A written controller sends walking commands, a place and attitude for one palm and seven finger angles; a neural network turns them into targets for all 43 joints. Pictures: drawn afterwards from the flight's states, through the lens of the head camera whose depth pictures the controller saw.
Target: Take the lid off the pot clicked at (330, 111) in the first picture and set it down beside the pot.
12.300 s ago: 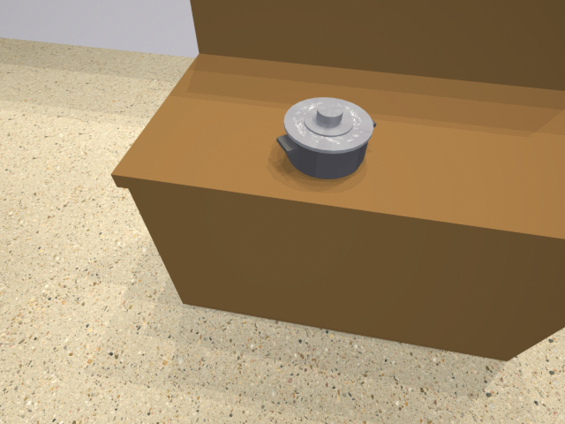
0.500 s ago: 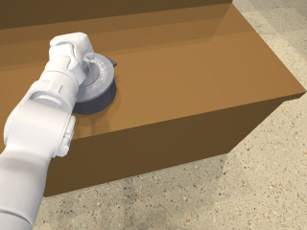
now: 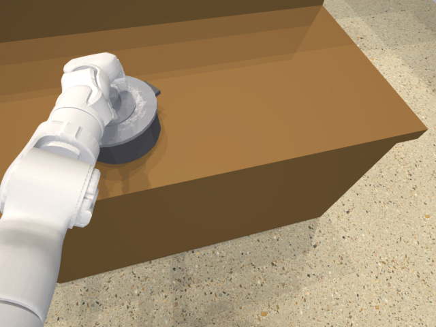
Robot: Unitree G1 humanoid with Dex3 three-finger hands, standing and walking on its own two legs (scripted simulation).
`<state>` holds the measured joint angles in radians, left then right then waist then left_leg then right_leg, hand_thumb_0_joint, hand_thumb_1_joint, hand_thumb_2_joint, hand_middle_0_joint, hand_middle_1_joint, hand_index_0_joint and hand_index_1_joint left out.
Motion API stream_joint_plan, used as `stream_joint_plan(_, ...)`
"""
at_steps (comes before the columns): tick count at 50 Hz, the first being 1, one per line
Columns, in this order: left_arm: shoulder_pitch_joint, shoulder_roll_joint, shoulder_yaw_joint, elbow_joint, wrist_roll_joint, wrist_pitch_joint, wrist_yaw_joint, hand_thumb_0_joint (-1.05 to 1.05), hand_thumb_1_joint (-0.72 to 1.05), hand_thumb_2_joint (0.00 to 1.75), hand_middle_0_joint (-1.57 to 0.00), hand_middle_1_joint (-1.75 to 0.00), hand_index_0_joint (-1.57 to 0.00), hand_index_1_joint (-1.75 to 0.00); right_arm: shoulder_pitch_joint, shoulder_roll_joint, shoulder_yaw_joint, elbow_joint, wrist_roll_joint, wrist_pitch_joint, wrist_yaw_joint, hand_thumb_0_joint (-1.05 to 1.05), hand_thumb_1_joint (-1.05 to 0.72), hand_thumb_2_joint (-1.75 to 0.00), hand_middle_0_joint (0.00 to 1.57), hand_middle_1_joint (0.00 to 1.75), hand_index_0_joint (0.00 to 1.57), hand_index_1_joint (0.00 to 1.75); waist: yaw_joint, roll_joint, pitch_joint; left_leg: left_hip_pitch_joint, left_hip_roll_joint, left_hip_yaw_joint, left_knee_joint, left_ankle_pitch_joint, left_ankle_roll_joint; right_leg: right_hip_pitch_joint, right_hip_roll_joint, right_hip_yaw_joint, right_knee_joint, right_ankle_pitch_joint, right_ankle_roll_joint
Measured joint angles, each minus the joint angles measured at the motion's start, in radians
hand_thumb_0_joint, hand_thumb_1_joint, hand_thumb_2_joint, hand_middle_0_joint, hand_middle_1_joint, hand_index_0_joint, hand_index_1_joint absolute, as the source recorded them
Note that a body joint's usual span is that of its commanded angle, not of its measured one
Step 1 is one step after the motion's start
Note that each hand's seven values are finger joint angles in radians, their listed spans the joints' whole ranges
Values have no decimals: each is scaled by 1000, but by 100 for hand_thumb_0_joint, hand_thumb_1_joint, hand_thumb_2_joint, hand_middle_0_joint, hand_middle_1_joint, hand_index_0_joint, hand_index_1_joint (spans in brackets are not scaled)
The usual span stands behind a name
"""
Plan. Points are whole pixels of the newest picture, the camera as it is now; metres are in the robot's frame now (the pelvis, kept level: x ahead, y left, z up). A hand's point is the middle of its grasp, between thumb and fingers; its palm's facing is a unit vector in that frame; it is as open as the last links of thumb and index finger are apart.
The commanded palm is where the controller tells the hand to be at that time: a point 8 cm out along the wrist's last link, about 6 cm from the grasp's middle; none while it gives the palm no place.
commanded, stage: close the fingers and squeeze the knob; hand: left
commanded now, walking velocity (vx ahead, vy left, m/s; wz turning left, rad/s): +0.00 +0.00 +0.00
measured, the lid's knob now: (106, 99) +0.56 +0.14 +0.07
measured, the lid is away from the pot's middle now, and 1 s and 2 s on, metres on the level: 0.00 0.01 0.00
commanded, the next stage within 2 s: lift the lid straight up in 1.34 s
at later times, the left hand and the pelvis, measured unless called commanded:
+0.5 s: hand (102, 98) +0.53 +0.13 +0.10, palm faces -0.38 -0.07 -0.92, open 8.5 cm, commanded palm +0.55 +0.12 +0.14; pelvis +0.00 +0.01 +0.00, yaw +0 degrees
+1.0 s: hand (102, 96) +0.54 +0.13 +0.10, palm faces -0.39 -0.09 -0.92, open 8.3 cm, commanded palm +0.56 +0.13 +0.14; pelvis +0.00 +0.00 +0.00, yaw +0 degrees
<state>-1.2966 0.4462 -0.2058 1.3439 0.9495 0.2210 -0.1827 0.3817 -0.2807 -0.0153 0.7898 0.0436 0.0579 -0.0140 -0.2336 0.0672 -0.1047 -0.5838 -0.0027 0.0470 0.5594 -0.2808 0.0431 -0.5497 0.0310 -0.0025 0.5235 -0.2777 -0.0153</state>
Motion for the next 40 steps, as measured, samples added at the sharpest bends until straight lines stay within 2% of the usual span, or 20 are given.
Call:
stream_joint_plan(6,-12,-2,-9,22,5,0,8,0,-7,102,-53,-73,-54,-73,-13,3,6,0,4,-6,-1,0,-91,-89,20,30,20,30,0,1,2,-2,-2,0,3,1,2,-1,-2,0,3,1,2)
stream_joint_plan(10,-17,9,6,21,0,1,6,0,-1,97,-51,-84,-52,-83,-20,5,9,-6,4,-11,-3,0,-91,-89,20,30,20,30,-4,-1,6,-8,-3,2,6,2,3,-10,-3,2,8,1,3)
stream_joint_plan(14,-22,3,-18,24,9,-4,4,0,3,95,-51,-91,-52,-91,-12,4,6,-4,4,-15,-2,0,-91,-89,20,30,20,30,0,2,-2,-14,-5,1,8,2,4,-14,-5,0,10,0,5)
stream_joint_plan(23,-34,5,-20,30,8,-3,4,0,13,91,-53,-100,-55,-100,0,1,5,2,2,-13,-2,0,-91,-89,20,30,20,30,-4,-1,-2,-24,-7,1,15,-3,6,-23,-7,1,16,-4,7)
stream_joint_plan(36,-49,8,-15,48,-1,6,1,1,14,80,-55,-101,-59,-101,5,4,10,9,1,-8,0,0,-91,-89,20,30,20,30,-10,-3,-4,-25,-5,0,20,-9,6,-24,-5,0,18,-8,6)
stream_joint_plan(40,-56,12,-12,54,9,6,-5,1,15,76,-57,-101,-60,-101,2,2,13,5,2,-5,-2,0,-91,-89,20,30,20,30,-12,-4,-4,-30,-3,-1,26,-12,5,-27,-3,0,21,-9,6)
